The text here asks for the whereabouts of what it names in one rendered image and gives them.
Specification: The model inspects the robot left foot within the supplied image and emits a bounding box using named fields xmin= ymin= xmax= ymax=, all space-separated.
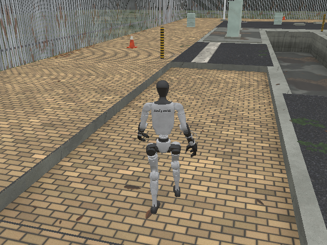
xmin=151 ymin=200 xmax=160 ymax=214

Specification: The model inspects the robot right hand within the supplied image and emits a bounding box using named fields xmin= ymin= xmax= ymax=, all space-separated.
xmin=186 ymin=143 xmax=197 ymax=157

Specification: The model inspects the right robot thigh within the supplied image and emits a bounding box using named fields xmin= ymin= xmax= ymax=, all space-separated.
xmin=170 ymin=141 xmax=181 ymax=170

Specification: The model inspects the robot left upper arm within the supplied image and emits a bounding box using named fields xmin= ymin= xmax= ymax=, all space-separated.
xmin=139 ymin=103 xmax=152 ymax=129

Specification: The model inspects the left robot forearm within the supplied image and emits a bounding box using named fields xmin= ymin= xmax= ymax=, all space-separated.
xmin=138 ymin=122 xmax=145 ymax=136

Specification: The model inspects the robot right upper arm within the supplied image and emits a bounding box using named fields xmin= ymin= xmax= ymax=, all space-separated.
xmin=173 ymin=103 xmax=188 ymax=131

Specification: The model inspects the robot left hand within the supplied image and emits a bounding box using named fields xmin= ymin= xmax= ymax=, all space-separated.
xmin=137 ymin=133 xmax=149 ymax=141

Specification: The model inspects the right robot forearm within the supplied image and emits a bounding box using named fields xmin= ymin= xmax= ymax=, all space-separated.
xmin=183 ymin=123 xmax=195 ymax=146

